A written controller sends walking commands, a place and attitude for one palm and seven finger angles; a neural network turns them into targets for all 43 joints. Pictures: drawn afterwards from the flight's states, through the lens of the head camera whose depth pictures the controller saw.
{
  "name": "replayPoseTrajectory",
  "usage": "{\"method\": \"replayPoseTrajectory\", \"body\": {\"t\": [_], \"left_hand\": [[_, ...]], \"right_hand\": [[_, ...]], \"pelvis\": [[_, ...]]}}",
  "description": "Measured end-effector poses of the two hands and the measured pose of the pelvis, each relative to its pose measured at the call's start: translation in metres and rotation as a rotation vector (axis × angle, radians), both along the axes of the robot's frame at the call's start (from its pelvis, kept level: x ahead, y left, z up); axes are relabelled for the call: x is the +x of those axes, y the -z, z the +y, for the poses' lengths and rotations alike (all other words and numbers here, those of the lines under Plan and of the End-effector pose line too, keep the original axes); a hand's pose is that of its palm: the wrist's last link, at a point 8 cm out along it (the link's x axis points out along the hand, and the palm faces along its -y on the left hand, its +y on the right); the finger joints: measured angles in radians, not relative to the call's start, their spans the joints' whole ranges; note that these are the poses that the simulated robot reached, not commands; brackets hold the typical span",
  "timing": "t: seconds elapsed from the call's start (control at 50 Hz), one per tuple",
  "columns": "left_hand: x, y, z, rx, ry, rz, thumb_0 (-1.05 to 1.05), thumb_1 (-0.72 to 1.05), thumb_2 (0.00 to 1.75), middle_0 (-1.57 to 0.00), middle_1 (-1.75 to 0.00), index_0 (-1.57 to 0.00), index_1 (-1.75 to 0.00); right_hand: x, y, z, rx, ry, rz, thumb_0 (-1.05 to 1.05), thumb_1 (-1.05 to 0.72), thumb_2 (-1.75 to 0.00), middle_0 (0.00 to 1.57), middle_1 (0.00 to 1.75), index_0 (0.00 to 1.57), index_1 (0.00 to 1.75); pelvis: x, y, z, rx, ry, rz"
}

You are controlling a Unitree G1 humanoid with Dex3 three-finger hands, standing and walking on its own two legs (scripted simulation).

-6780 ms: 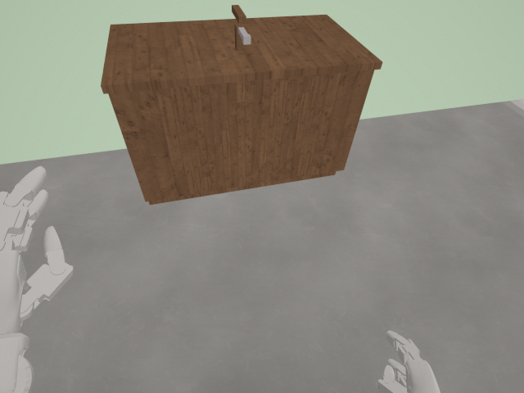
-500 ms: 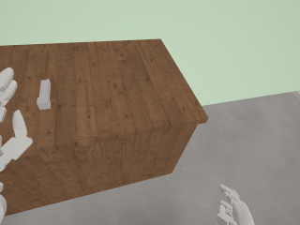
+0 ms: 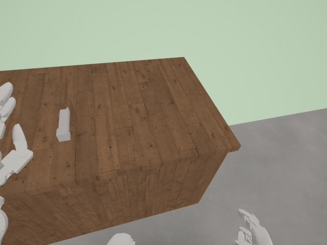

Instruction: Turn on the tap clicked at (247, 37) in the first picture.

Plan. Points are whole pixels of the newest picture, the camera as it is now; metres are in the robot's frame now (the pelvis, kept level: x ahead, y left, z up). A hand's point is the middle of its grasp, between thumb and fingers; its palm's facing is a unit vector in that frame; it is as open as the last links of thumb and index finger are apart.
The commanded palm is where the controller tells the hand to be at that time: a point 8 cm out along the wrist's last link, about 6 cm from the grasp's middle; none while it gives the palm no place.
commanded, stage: come to a stop and stand still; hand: left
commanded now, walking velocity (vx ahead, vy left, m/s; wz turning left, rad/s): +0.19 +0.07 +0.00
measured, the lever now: (63, 134) +0.36 +0.32 +0.02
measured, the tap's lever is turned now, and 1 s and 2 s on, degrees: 0 0 0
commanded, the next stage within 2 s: look again from close up in 1.26 s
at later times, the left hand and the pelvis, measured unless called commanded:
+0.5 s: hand (35, 130) +0.25 +0.27 +0.19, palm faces +0.37 -0.82 -0.43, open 7.4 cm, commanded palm +0.18 +0.31 +0.18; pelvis +0.03 +0.03 +0.00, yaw +1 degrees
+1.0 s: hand (14, 144) +0.22 +0.30 +0.17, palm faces +0.41 -0.85 -0.34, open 7.4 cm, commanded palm +0.17 +0.33 +0.18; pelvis +0.01 +0.05 +0.01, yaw -1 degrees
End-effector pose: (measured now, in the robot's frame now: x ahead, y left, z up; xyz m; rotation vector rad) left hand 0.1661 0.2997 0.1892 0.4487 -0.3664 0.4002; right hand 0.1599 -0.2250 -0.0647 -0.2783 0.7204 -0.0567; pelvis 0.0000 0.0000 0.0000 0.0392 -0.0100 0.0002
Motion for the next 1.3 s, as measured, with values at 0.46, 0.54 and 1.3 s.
{"method": "replayPoseTrajectory", "body": {"t": [0.46, 0.54, 1.3], "left_hand": [[0.039, -0.012, 0.014, 0.092, 0.074, 0.032, 0.01, 0.89, 0.9, -0.21, -0.3, -0.21, -0.3], [0.047, -0.015, 0.009, 0.088, 0.073, 0.027, 0.01, 0.89, 0.9, -0.22, -0.3, -0.21, -0.3], [0.021, 0.007, 0.049, -0.015, 0.027, 0.089, 0.01, 0.89, 0.9, -0.21, -0.3, -0.21, -0.3]], "right_hand": [[0.02, 0.011, 0.058, 0.096, 0.016, 0.019, 0.01, -0.9, -0.9, 0.21, 0.3, 0.2, 0.3], [0.03, 0.013, 0.048, 0.103, 0.037, -0.012, 0.01, -0.9, -0.9, 0.21, 0.3, 0.2, 0.3], [0.003, -0.003, 0.075, 0.055, 0.039, -0.028, 0.01, -0.9, -0.9, 0.21, 0.3, 0.2, 0.3]], "pelvis": [[0.028, 0.001, 0.033, -0.058, -0.013, -0.002], [0.025, 0.001, 0.028, -0.071, -0.013, -0.009], [0.011, -0.009, 0.062, -0.05, 0.006, -0.016]]}}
